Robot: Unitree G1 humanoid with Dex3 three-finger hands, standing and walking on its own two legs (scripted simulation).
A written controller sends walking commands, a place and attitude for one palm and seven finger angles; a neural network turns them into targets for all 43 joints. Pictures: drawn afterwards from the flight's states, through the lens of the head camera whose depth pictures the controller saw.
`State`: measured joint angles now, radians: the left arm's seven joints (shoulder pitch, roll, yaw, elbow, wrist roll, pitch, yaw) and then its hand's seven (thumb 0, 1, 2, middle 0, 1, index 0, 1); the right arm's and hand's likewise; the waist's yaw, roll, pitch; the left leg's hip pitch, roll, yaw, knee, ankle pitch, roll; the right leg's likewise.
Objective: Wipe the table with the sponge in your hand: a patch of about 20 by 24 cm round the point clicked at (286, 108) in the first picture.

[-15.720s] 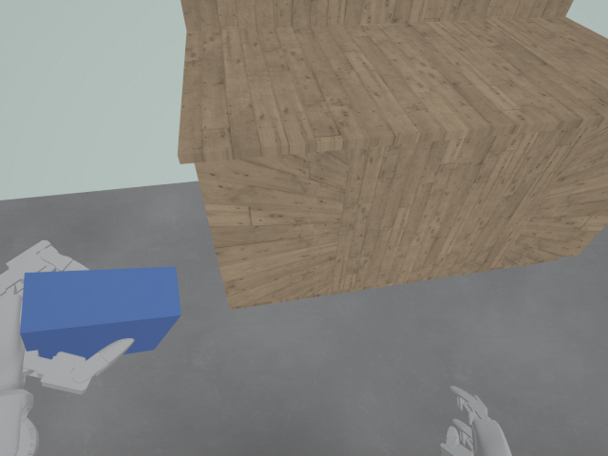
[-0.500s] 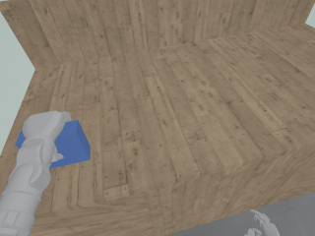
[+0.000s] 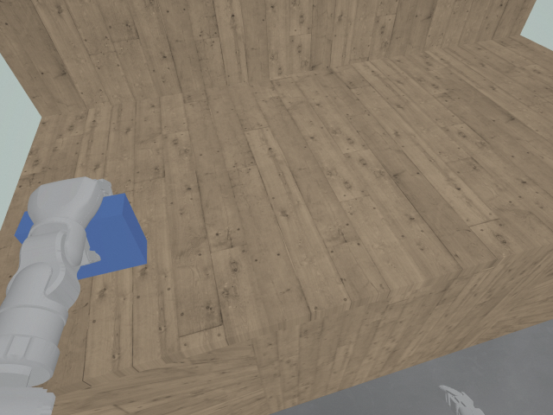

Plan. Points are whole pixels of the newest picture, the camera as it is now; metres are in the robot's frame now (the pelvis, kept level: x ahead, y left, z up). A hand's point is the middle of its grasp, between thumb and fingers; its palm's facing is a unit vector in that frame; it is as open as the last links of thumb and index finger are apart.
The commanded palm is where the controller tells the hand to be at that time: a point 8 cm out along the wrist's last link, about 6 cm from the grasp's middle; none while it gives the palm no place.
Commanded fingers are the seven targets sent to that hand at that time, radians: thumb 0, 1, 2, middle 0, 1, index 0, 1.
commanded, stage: wipe forward along the first lane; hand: left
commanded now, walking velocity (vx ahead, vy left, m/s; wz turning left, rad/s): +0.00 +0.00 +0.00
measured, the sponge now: (95, 247) +0.34 +0.33 +0.05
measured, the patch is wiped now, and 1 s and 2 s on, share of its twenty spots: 0.40 0.50 0.65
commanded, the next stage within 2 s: slide across to the middle lane in 0.34 s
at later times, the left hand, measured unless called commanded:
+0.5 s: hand (85, 203) +0.39 +0.35 +0.09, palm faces -0.12 +0.02 -0.99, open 9.2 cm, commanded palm +0.38 +0.33 +0.13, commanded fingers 0.00 0.10 1.30 -1.20 -1.60 -1.20 -1.60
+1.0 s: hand (115, 198) +0.40 +0.31 +0.10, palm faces -0.04 +0.00 -1.00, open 9.2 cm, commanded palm +0.39 +0.28 +0.14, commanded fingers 0.00 0.10 1.30 -1.20 -1.60 -1.20 -1.60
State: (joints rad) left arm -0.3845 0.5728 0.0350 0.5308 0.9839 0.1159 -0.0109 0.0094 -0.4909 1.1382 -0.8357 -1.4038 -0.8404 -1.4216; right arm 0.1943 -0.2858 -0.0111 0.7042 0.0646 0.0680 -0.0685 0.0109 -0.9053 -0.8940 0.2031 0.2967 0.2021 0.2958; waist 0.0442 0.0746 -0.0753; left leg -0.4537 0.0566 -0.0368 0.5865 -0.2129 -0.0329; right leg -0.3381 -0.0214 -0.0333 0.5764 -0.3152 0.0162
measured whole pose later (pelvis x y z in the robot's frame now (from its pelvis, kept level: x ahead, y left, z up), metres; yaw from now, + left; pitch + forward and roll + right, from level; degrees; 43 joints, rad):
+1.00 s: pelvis +0.01 +0.01 +0.00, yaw +0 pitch +6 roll -1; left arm -0.58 0.50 -0.09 0.67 1.00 0.22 0.05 0.00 -0.48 1.14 -0.81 -1.43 -0.81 -1.47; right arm 0.15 -0.26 0.00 0.70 0.07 0.05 -0.05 0.01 -0.91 -0.89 0.20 0.30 0.20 0.30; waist 0.03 0.06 -0.08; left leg -0.45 0.04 -0.03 0.56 -0.22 -0.02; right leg -0.32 -0.04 -0.03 0.52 -0.30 0.03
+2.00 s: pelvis +0.02 -0.01 +0.00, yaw +0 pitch +1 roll +0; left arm -0.17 0.38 -0.18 0.16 1.01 0.40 0.08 0.03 -0.44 1.12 -0.77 -1.46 -0.79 -1.48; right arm 0.07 -0.27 0.01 0.67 0.07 0.09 -0.01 0.01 -0.91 -0.89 0.20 0.30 0.19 0.29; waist 0.08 0.09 -0.09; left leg -0.33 0.05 -0.03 0.55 -0.23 -0.05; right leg -0.23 -0.03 -0.02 0.56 -0.34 0.01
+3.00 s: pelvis +0.01 -0.01 +0.00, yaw -2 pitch -2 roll +0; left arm 0.14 0.35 -0.23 -0.19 1.02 0.45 0.09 0.04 -0.43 1.10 -0.76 -1.47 -0.80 -1.47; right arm 0.06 -0.26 0.01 0.69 0.06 0.08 0.02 0.01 -0.91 -0.89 0.20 0.30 0.19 0.29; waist 0.11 0.12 -0.07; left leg -0.29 0.07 -0.01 0.57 -0.24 -0.05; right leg -0.21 -0.01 0.00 0.61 -0.36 0.00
